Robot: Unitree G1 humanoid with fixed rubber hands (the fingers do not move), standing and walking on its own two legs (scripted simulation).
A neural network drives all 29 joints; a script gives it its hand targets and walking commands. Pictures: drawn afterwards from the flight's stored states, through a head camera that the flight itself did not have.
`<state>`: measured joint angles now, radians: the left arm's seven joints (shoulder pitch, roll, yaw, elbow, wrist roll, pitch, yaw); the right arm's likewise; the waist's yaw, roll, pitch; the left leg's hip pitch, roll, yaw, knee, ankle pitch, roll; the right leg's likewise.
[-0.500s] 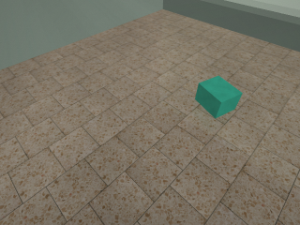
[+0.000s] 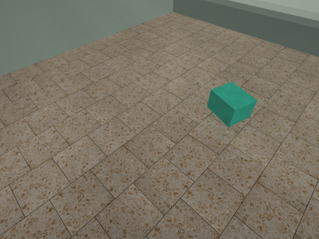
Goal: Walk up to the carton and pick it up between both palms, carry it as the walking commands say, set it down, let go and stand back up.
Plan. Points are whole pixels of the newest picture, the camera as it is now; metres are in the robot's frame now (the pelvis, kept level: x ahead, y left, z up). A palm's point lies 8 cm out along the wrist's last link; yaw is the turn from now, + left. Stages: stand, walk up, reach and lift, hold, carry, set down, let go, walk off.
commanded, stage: stand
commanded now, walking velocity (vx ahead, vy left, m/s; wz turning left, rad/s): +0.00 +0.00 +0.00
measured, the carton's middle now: (230, 103) +1.33 -0.57 -0.67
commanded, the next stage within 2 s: walk up in 0.10 s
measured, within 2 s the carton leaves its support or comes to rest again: neither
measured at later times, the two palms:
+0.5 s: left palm out of the picture +0.09 +0.21 -0.13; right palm out of the picture -0.04 -0.28 -0.14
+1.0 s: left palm out of the picture +0.13 +0.09 -0.12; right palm (286, 194) +0.30 -0.37 -0.13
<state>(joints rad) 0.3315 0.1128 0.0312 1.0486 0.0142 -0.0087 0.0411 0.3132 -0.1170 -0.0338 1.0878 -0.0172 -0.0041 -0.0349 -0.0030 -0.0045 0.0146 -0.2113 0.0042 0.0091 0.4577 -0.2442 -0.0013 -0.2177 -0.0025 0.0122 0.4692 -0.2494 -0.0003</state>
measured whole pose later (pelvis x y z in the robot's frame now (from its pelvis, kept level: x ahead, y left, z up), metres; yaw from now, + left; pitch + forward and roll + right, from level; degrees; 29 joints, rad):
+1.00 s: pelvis +0.21 -0.12 +0.00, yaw -15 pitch +2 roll +2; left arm 0.55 0.09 0.03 1.06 0.04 -0.09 0.00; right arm 0.07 -0.18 -0.06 0.92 -0.03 -0.03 0.06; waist 0.10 -0.01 0.05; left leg -0.60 0.09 0.15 0.64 -0.04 -0.01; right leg 0.05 -0.09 -0.03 0.27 -0.35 0.04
